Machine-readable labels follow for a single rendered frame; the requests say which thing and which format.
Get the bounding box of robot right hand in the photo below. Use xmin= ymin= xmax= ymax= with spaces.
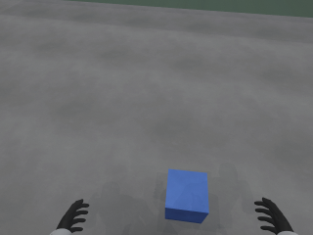
xmin=254 ymin=197 xmax=293 ymax=235

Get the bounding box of carton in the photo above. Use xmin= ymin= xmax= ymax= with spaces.
xmin=164 ymin=168 xmax=209 ymax=224

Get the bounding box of robot left hand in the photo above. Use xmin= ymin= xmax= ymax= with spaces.
xmin=57 ymin=199 xmax=90 ymax=233

